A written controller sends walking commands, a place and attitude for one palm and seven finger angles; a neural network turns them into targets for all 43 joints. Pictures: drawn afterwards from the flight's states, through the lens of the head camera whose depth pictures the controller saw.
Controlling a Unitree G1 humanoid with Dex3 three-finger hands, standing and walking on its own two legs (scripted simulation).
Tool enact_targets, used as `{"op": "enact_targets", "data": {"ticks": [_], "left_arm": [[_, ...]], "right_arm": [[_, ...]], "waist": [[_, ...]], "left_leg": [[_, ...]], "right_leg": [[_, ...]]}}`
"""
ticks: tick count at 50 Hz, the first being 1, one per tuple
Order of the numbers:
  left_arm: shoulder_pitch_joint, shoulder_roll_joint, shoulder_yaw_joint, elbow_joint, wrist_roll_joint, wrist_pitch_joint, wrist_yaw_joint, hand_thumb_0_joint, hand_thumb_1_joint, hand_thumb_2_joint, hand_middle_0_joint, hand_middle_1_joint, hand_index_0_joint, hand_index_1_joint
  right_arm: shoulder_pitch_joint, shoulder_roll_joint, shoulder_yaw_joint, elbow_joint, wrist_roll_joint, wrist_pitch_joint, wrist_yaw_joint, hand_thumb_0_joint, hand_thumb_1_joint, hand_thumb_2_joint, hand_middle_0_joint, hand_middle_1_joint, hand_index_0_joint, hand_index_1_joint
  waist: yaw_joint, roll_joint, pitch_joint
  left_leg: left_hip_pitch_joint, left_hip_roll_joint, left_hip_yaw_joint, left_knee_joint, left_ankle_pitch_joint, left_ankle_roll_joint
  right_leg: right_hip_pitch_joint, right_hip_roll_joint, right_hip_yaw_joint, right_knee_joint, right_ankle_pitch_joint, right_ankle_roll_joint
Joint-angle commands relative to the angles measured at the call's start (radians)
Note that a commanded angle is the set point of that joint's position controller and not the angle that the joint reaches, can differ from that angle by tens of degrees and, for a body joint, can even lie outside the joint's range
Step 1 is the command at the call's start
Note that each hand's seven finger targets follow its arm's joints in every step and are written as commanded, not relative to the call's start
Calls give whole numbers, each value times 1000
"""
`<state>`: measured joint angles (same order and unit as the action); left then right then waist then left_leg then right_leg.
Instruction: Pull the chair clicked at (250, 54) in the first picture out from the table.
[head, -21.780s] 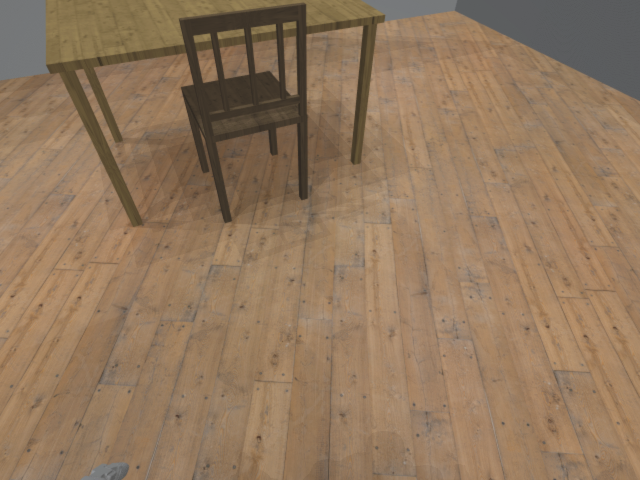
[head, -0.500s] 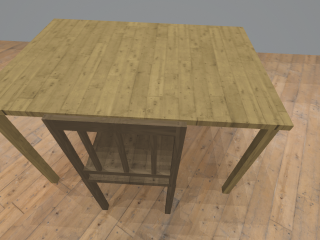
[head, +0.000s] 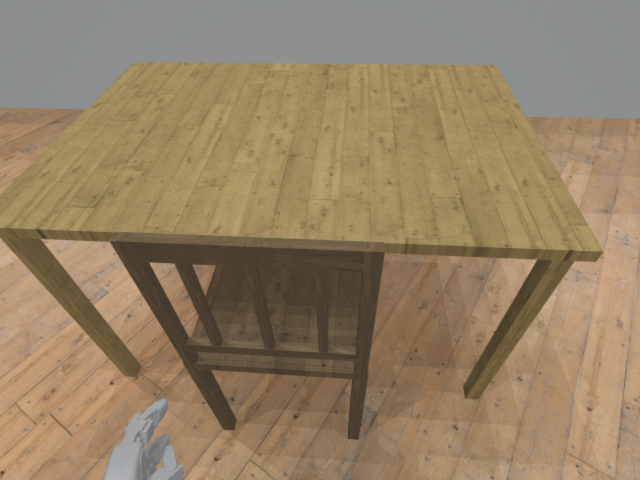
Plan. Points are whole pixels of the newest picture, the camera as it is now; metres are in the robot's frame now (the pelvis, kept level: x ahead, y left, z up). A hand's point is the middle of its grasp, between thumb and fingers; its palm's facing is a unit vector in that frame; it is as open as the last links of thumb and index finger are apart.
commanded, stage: raise the hand toward the chair's back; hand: left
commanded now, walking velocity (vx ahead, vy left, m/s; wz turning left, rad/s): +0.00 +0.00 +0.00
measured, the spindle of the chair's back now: (261, 309) +0.42 +0.13 -0.11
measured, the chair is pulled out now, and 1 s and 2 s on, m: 0.00 0.00 0.00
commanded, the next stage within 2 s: aim the fingers beside a spindle in 1.94 s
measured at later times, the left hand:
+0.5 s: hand (199, 466) +0.16 +0.16 -0.03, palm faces -0.06 -0.99 -0.08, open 11.3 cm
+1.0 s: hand (185, 438) +0.19 +0.19 -0.05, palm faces -0.08 -1.00 -0.03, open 15.5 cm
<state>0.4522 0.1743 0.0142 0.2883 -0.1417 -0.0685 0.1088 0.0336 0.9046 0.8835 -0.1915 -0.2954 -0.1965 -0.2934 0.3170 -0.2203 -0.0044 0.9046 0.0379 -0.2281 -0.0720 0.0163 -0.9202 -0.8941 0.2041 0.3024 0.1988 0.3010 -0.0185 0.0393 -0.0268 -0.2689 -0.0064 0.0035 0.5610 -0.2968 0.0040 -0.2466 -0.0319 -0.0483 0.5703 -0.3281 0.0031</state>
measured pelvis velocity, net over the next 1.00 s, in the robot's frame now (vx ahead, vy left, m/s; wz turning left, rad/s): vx -0.03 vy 0.01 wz -0.01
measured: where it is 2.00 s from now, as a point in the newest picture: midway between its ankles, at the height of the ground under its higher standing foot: outside the picture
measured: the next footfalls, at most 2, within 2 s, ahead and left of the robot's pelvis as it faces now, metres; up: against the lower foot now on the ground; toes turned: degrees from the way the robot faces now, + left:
none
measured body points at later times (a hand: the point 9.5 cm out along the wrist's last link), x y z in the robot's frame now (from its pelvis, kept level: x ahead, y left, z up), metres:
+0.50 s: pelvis -0.05 -0.01 -0.11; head +0.01 -0.01 +0.34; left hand +0.15 +0.21 -0.03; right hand +0.18 -0.22 -0.17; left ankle +0.00 +0.12 -0.73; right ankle -0.02 -0.12 -0.73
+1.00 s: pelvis -0.03 +0.01 -0.08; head +0.04 +0.03 +0.36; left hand +0.19 +0.24 -0.05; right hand +0.15 -0.24 -0.15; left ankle +0.00 +0.12 -0.73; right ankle -0.02 -0.12 -0.73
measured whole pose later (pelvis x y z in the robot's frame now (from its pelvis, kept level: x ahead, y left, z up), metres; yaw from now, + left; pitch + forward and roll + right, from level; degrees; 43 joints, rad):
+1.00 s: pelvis -0.03 +0.01 -0.08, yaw -1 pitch +16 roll -3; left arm 0.41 0.25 0.13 -0.03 -0.25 -0.38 -0.26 0.00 -0.25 0.41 -0.08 -0.12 -0.09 -0.12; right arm 0.20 -0.23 -0.02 0.54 0.03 -0.21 -0.06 0.02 -0.91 -0.89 0.20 0.30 0.20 0.30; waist -0.03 0.01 -0.14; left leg -0.93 0.02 -0.03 1.19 -0.53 0.02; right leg -0.87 -0.02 -0.07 1.13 -0.53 0.01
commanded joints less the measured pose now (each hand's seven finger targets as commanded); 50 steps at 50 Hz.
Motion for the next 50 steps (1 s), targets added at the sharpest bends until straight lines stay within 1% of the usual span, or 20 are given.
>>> {"op": "enact_targets", "data": {"ticks": [1,2,4,5,6,8,11,15,16,18,21,24,27,31,35,39,41,43,46,50], "left_arm": [[-58,-77,-28,-43,-20,-230,-86,0,690,810,-179,-267,-179,-267],[2,-64,11,-26,-32,-300,-128,0,667,800,-177,-263,-177,-263],[158,-40,64,-40,-61,-440,-236,0,620,780,-172,-256,-172,-256],[201,-20,89,-49,-66,-500,-291,0,597,770,-170,-252,-170,-252],[227,50,159,-16,-52,-549,-338,0,573,760,-167,-249,-167,-249],[173,111,191,-102,-36,-603,-389,0,527,740,-163,-241,-163,-241],[29,131,198,-311,-53,-580,-361,0,457,710,-156,-230,-156,-230],[-156,129,163,-669,-88,-617,-287,0,363,670,-146,-216,-146,-216],[-210,126,133,-725,-86,-629,-283,0,340,660,-144,-212,-144,-212],[-214,94,66,-683,-78,-637,-309,0,293,640,-139,-205,-139,-205],[-186,74,-1,-548,-85,-571,-398,0,223,610,-132,-194,-132,-194],[-90,135,78,-391,-94,-408,-462,0,153,580,-125,-183,-125,-183],[-34,196,201,-405,-128,-259,-456,0,83,550,-118,-172,-118,-172],[-23,197,304,-575,-163,-263,-313,0,-10,510,-109,-157,-109,-157],[-43,140,224,-574,-114,-403,-252,0,-103,470,-100,-142,-100,-142],[-64,100,111,-433,-81,-455,-332,0,-197,430,-90,-128,-90,-128],[-69,123,108,-429,-90,-437,-384,0,-243,410,-86,-120,-86,-120],[-71,185,167,-492,-111,-414,-409,0,-290,390,-81,-113,-81,-113],[-64,252,277,-576,-138,-396,-377,0,-360,360,-74,-102,-74,-102],[-55,183,262,-600,-147,-412,-304,0,-453,320,-65,-87,-65,-87]], "right_arm": [[-146,-155,-58,-263,-24,-101,-1,0,-900,-900,200,300,200,300],[-153,-150,-66,-291,-31,-103,12,0,-900,-900,200,300,200,300],[-182,-143,-81,-354,-41,-105,42,0,-900,-900,200,300,200,300],[-196,-141,-87,-383,-41,-101,60,0,-900,-900,200,300,200,300],[-198,-139,-96,-399,-36,-94,83,0,-900,-900,200,300,200,300],[-229,-134,-98,-462,-32,-73,97,0,-900,-900,200,300,200,300],[-254,-124,-92,-535,-26,-43,88,0,-900,-900,200,300,200,300],[-208,-110,-76,-556,-28,-40,54,0,-900,-900,200,300,200,300],[-189,-114,-70,-546,-32,-41,46,0,-900,-900,200,300,200,300],[-177,-121,-58,-525,-29,-51,30,0,-900,-900,200,300,200,300],[-168,-141,-45,-506,-17,-66,12,0,-900,-900,200,300,200,300],[-163,-153,-48,-518,6,-45,-5,0,-900,-900,200,300,200,300],[-197,-142,-46,-569,17,-10,-14,0,-900,-900,200,300,200,300],[-210,-88,-49,-565,6,2,-17,0,-900,-900,200,300,200,300],[-162,-85,-54,-507,-18,-17,4,0,-900,-900,200,300,200,300],[-151,-133,-56,-490,-16,-31,13,0,-900,-900,200,300,200,300],[-146,-151,-59,-500,-5,-37,8,0,-900,-900,200,300,200,300],[-133,-159,-65,-518,0,-39,2,0,-900,-900,200,300,200,300],[-141,-144,-65,-521,-3,-34,-6,0,-900,-900,200,300,200,300],[-141,-119,-60,-511,-10,-22,6,0,-900,-900,200,300,200,300]], "waist": [[-33,-312,132],[4,-357,75],[69,-320,-40],[82,-273,-99],[103,-138,-147],[108,-28,-216],[95,41,-252],[22,128,-353],[-18,85,-352],[-57,49,-291],[-89,-7,-236],[-45,-94,-259],[35,-91,-342],[79,-56,-403],[24,-19,-337],[-42,-27,-231],[-38,-8,-257],[-15,13,-353],[25,45,-420],[20,64,-375]], "left_leg": [[-238,2,-31,78,-58,9],[-296,1,-23,121,-72,-1],[-370,-11,2,208,-42,-11],[-396,-19,13,254,-1,-15],[-412,-28,22,297,37,-23],[-478,-29,45,372,56,-17],[-522,-22,40,408,-30,-3],[-462,0,-1,470,-50,19],[-482,7,-12,494,-72,25],[-536,13,-28,526,-128,27],[-600,13,-42,552,-191,33],[-649,5,-36,532,-215,30],[-620,-12,-19,485,-149,29],[-530,1,-27,443,-2,22],[-513,12,-31,451,47,17],[-566,12,-42,468,-79,20],[-547,11,-43,456,-94,23],[-489,9,-43,437,-48,25],[-428,11,-46,419,56,20],[-383,18,-55,409,152,5]], "right_leg": [[-371,29,-61,8,-136,-2],[-397,27,-56,61,-176,-6],[-387,31,-40,171,-120,-20],[-366,31,-35,232,-29,-27],[-353,24,-20,288,52,-40],[-388,17,-3,378,100,-47],[-459,23,23,408,-18,-43],[-531,33,47,407,-81,-40],[-569,39,53,407,-112,-32],[-629,40,68,388,-198,-31],[-659,43,76,368,-266,-24],[-592,31,91,326,-334,-13],[-450,16,101,307,-291,-9],[-384,33,33,362,-71,-14],[-491,40,-9,411,8,-17],[-605,37,-4,395,-127,-17],[-589,37,1,384,-145,-20],[-530,36,-1,380,-95,-22],[-474,44,-19,398,5,-25],[-493,47,-47,414,69,-26]]}}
